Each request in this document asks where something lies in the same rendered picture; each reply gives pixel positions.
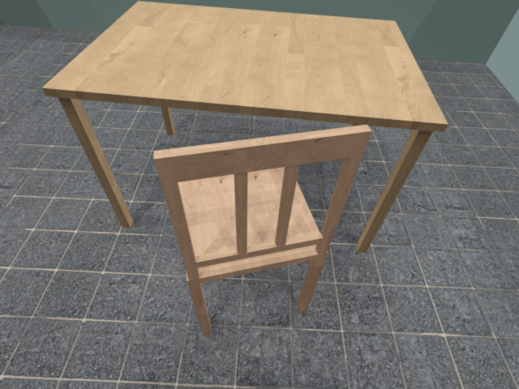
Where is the table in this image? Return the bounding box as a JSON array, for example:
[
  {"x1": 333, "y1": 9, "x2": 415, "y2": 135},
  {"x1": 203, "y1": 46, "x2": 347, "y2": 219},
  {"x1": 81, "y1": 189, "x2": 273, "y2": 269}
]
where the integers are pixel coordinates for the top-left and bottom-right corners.
[{"x1": 42, "y1": 1, "x2": 448, "y2": 253}]

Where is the chair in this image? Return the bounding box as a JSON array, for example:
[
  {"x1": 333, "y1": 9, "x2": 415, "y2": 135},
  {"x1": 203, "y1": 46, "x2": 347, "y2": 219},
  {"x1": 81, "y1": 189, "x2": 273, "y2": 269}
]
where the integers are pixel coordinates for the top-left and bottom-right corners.
[{"x1": 153, "y1": 125, "x2": 372, "y2": 336}]

